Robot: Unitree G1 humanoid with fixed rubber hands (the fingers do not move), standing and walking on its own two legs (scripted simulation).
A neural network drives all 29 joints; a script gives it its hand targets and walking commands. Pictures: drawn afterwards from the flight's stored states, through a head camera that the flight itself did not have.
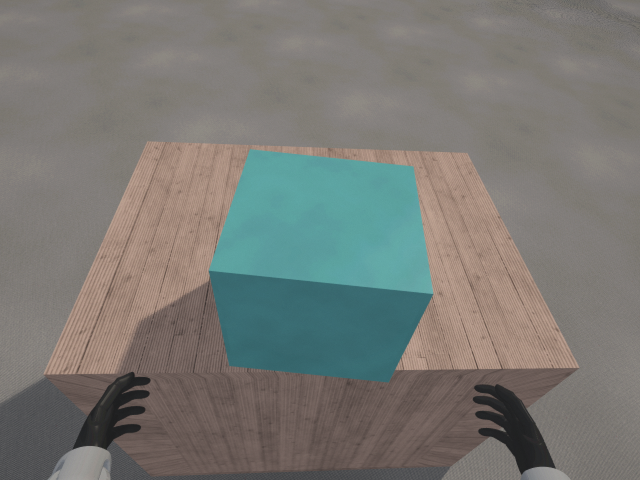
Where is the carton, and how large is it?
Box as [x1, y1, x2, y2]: [209, 149, 432, 381]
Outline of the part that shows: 250,149 209,268 209,274 229,365 388,381 432,295 432,288 413,166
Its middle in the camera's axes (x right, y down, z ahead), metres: +0.00 +0.04 +0.60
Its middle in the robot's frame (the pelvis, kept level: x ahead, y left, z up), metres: +0.42 -0.01 +0.01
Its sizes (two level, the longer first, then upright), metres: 0.252 0.238 0.242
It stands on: a pedestal, 0.67 m high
